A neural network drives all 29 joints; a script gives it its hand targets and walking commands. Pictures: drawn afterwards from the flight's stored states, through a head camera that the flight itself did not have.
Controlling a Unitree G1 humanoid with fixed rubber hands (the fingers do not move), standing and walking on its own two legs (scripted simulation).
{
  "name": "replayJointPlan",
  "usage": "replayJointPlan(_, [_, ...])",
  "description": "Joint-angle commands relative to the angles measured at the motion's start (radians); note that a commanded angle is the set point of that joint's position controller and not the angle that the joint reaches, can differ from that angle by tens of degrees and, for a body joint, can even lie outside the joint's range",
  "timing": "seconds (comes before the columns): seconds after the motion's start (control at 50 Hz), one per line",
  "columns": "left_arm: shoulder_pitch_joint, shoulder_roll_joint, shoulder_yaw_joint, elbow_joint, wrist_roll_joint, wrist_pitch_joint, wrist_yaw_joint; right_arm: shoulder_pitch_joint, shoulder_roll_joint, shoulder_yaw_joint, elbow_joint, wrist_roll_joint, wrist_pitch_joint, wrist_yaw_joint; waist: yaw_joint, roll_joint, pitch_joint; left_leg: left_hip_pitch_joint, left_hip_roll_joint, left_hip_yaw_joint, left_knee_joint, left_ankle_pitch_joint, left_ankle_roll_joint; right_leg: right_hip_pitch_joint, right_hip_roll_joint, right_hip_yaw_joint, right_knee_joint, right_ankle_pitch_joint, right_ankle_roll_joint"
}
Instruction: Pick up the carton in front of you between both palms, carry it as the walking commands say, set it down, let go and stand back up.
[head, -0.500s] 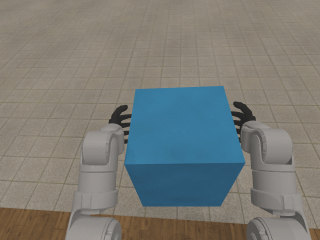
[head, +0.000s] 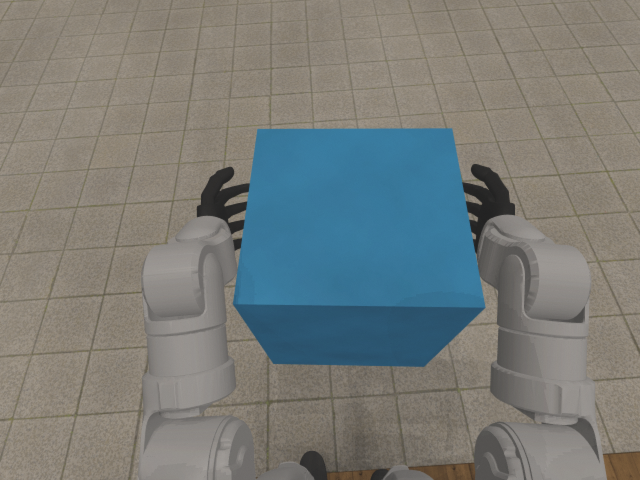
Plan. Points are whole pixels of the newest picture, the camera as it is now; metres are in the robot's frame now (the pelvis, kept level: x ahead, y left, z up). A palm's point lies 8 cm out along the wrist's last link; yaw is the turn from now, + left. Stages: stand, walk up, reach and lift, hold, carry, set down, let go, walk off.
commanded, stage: carry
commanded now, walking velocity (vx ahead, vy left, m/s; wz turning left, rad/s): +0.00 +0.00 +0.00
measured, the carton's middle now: (350, 262) +0.38 -0.02 +0.01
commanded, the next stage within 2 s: none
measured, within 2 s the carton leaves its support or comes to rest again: neither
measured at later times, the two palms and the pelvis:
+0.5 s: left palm (213, 121) +0.50 +0.13 +0.14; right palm (482, 111) +0.50 -0.17 +0.13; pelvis +0.13 -0.02 +0.02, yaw -1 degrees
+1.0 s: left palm (226, 120) +0.64 +0.16 +0.00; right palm (413, 99) +0.66 -0.14 +0.01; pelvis +0.28 -0.02 -0.08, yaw +2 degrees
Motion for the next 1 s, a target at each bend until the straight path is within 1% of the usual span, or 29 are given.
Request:
replayJointPlan(0.0, [-0.631,-0.957,-0.730,-0.083,-0.373,-0.026,-0.207,-0.720,1.041,0.787,-0.151,0.467,0.005,0.246,0.057,0.090,-0.798,0.501,0.188,-0.135,0.071,0.626,0.074,0.238,0.002,-0.047,-0.216,0.311,0.001])
replayJointPlan(0.02, [-0.623,-0.947,-0.737,-0.080,-0.376,-0.018,-0.213,-0.694,1.026,0.784,-0.134,0.454,0.008,0.246,0.067,0.077,-0.782,0.390,0.170,-0.110,0.092,0.517,0.054,0.331,-0.025,-0.027,-0.174,0.469,-0.019])
replayJointPlan(0.04, [-0.621,-0.933,-0.741,-0.059,-0.373,-0.013,-0.220,-0.664,1.011,0.778,-0.110,0.439,0.018,0.246,0.073,-0.017,-0.788,0.264,0.123,-0.083,0.119,0.306,0.014,0.419,-0.139,0.074,-0.059,0.886,-0.078])
replayJointPlan(0.06, [-0.618,-0.926,-0.739,-0.031,-0.373,-0.009,-0.228,-0.652,1.003,0.768,-0.082,0.424,0.027,0.247,0.081,-0.095,-0.769,0.186,0.090,-0.069,0.124,0.110,-0.020,0.460,-0.192,0.100,-0.019,1.090,-0.123])
replayJointPlan(0.1, [-0.608,-0.947,-0.741,0.023,-0.391,-0.004,-0.249,-0.635,1.003,0.753,-0.018,0.392,0.036,0.253,0.097,-0.136,-0.723,0.092,0.055,-0.062,0.106,-0.011,-0.054,0.513,-0.196,0.098,0.004,1.149,-0.139])
replayJointPlan(0.26, [-0.776,-1.037,-0.779,-0.027,-0.484,-0.024,-0.266,-0.682,1.029,0.704,0.015,0.371,0.017,0.247,0.067,0.004,-0.680,0.410,0.135,-0.100,0.082,0.533,0.011,0.225,-0.076,-0.003,-0.062,0.666,-0.016])
replayJointPlan(0.38, [-0.734,-1.026,-0.750,0.046,-0.479,-0.008,-0.267,-0.630,1.007,0.681,0.053,0.349,0.029,0.242,0.059,0.002,-0.626,0.370,0.077,-0.027,0.029,0.500,-0.026,0.301,-0.063,-0.042,-0.040,0.850,-0.007])
replayJointPlan(0.42, [-0.729,-1.028,-0.738,0.062,-0.475,-0.007,-0.268,-0.644,1.010,0.681,0.055,0.351,0.031,0.245,0.034,0.027,-0.620,0.499,0.083,-0.044,-0.001,0.613,-0.015,0.171,-0.044,-0.081,0.040,0.804,0.016])
replayJointPlan(0.44, [-0.734,-1.030,-0.735,0.059,-0.471,-0.006,-0.268,-0.653,1.011,0.683,0.052,0.355,0.030,0.245,0.007,0.080,-0.616,0.644,0.121,-0.105,0.013,0.776,0.018,-0.001,-0.016,-0.102,0.076,0.524,0.032])
replayJointPlan(0.46, [-0.732,-1.038,-0.732,0.060,-0.464,-0.004,-0.268,-0.661,1.013,0.688,0.052,0.363,0.030,0.245,-0.015,0.149,-0.604,0.826,0.196,-0.200,0.064,0.978,0.075,-0.227,0.021,-0.101,0.027,0.075,0.045])
replayJointPlan(0.48, [-0.717,-1.035,-0.722,0.070,-0.455,-0.003,-0.267,-0.671,1.022,0.701,0.046,0.377,0.030,0.246,-0.018,0.140,-0.612,0.850,0.245,-0.237,0.086,0.992,0.094,-0.245,-0.004,-0.045,-0.081,-0.012,0.044])
replayJointPlan(0.52, [-0.708,-1.016,-0.695,0.082,-0.435,0.005,-0.264,-0.694,1.049,0.722,0.033,0.400,0.028,0.249,0.014,0.058,-0.617,0.535,0.175,-0.116,0.096,0.704,0.051,0.146,0.020,-0.074,-0.360,0.328,0.025])
replayJointPlan(0.54, [-0.671,-1.012,-0.676,0.116,-0.423,0.012,-0.265,-0.718,1.055,0.727,0.039,0.408,0.033,0.251,0.009,0.022,-0.594,0.390,0.123,-0.064,0.164,0.374,0.020,0.293,0.000,-0.065,-0.429,0.650,0.017])
replayJointPlan(0.56, [-0.649,-1.002,-0.659,0.154,-0.413,0.019,-0.267,-0.710,1.061,0.721,0.076,0.411,0.038,0.257,0.026,-0.008,-0.556,0.240,0.080,-0.028,0.208,0.180,-0.004,0.425,-0.021,-0.102,-0.440,0.784,0.024])
replayJointPlan(0.58, [-0.629,-0.980,-0.633,0.210,-0.392,0.023,-0.271,-0.684,1.056,0.707,0.111,0.407,0.039,0.261,0.053,-0.062,-0.536,0.020,0.048,-0.005,0.296,-0.103,-0.025,0.612,-0.109,-0.061,-0.301,1.118,0.020])
replayJointPlan(0.6, [-0.616,-0.949,-0.601,0.246,-0.361,0.015,-0.269,-0.700,1.063,0.698,0.130,0.407,0.048,0.270,0.083,-0.174,-0.506,-0.073,-0.005,-0.035,0.187,-0.336,-0.059,0.631,-0.193,0.036,-0.211,1.352,-0.028])
replayJointPlan(0.62, [-0.618,-0.929,-0.570,0.269,-0.341,0.013,-0.269,-0.725,1.062,0.680,0.170,0.402,0.054,0.275,0.093,-0.188,-0.491,-0.072,0.002,-0.063,0.196,-0.401,-0.065,0.636,-0.245,0.060,-0.184,1.517,-0.074])
replayJointPlan(0.64, [-0.631,-0.921,-0.553,0.299,-0.317,-0.006,-0.261,-0.781,1.091,0.667,0.170,0.428,0.062,0.290,0.105,-0.304,-0.504,-0.208,-0.006,-0.102,0.145,-0.372,-0.062,0.770,-0.300,0.152,-0.072,1.566,-0.181])
replayJointPlan(0.68, [-0.641,-0.930,-0.534,0.289,-0.321,-0.030,-0.255,-0.827,1.126,0.662,0.216,0.455,0.048,0.309,0.164,-0.225,-0.517,-0.348,0.009,-0.097,0.243,-0.213,-0.070,0.825,-0.238,0.126,-0.023,1.405,-0.206])
replayJointPlan(0.72, [-0.710,-0.981,-0.566,0.224,-0.361,-0.041,-0.250,-0.818,1.145,0.638,0.208,0.469,0.031,0.313,0.163,-0.087,-0.553,-0.348,0.054,-0.136,0.201,-0.087,-0.078,0.760,-0.232,0.115,-0.010,1.230,-0.213])
replayJointPlan(0.76, [-0.799,-1.037,-0.636,0.145,-0.422,-0.045,-0.239,-0.769,1.122,0.598,0.198,0.451,0.031,0.303,0.104,0.002,-0.551,-0.064,0.063,-0.153,0.005,0.093,-0.073,0.468,-0.198,0.045,-0.022,0.959,-0.211])
replayJointPlan(0.82, [-0.787,-1.065,-0.691,0.130,-0.468,-0.038,-0.223,-0.657,1.077,0.541,0.225,0.394,0.039,0.285,0.028,0.046,-0.533,0.402,0.010,-0.019,-0.188,0.500,-0.070,0.090,-0.087,-0.086,0.155,0.574,-0.121])
replayJointPlan(0.84, [-0.757,-1.057,-0.688,0.145,-0.466,-0.036,-0.225,-0.629,1.056,0.528,0.247,0.375,0.042,0.286,0.029,0.113,-0.555,0.544,0.102,-0.076,-0.125,0.820,-0.058,-0.026,-0.042,-0.103,0.250,0.307,-0.077])
replayJointPlan(0.86, [-0.804,-1.065,-0.694,0.141,-0.473,-0.024,-0.231,-0.633,1.026,0.526,0.264,0.340,0.036,0.283,0.011,0.269,-0.620,0.707,0.331,-0.282,0.036,1.336,0.089,-0.167,0.032,-0.086,0.393,-0.203,-0.007])
replayJointPlan(0.88, [-0.790,-1.079,-0.690,0.191,-0.471,-0.017,-0.237,-0.587,1.020,0.513,0.299,0.328,0.037,0.279,-0.015,0.255,-0.677,0.838,0.415,-0.350,0.106,1.394,0.169,-0.289,0.048,-0.017,0.515,-0.364,0.004])
replayJointPlan(0.9, [-0.763,-1.096,-0.690,0.214,-0.477,-0.020,-0.244,-0.558,1.025,0.515,0.305,0.327,0.030,0.277,-0.037,0.231,-0.727,0.881,0.411,-0.362,0.115,1.256,0.189,-0.356,0.036,0.017,0.540,-0.362,0.001])
replayJointPlan(0.94, [-0.786,-1.150,-0.694,0.186,-0.495,-0.034,-0.249,-0.650,1.050,0.539,0.201,0.344,0.008,0.267,0.002,0.079,-0.749,0.773,0.376,-0.335,0.050,0.878,0.166,-0.318,-0.034,0.069,0.377,-0.189,-0.008])
replayJointPlan(0.96, [-0.802,-1.158,-0.692,0.140,-0.503,-0.037,-0.248,-0.697,1.070,0.572,0.142,0.360,-0.003,0.256,0.019,0.072,-0.787,0.647,0.342,-0.288,0.031,0.709,0.153,-0.168,-0.060,0.066,0.222,-0.124,0.007])
replayJointPlan(0.98, [-0.825,-1.154,-0.701,0.094,-0.509,-0.040,-0.244,-0.737,1.092,0.598,0.085,0.377,-0.011,0.248,0.017,0.063,-0.790,0.519,0.289,-0.231,0.021,0.675,0.139,-0.014,-0.019,-0.002,0.146,-0.090,0.023])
